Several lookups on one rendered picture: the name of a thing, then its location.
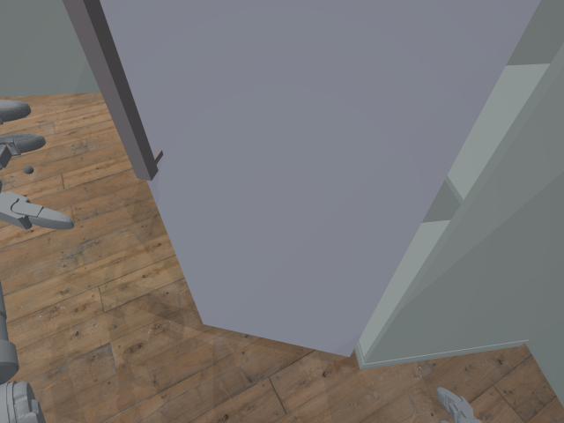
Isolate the robot right hand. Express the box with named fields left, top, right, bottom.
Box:
left=436, top=387, right=482, bottom=423

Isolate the handle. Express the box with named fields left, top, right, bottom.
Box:
left=63, top=0, right=163, bottom=181

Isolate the robot left upper arm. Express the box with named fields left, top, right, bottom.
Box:
left=0, top=381, right=46, bottom=423

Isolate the fridge door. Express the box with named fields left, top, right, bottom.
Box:
left=100, top=0, right=541, bottom=357

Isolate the left robot forearm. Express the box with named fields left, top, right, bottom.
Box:
left=0, top=281, right=19, bottom=385

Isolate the robot left hand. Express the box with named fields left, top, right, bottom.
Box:
left=0, top=100, right=74, bottom=230

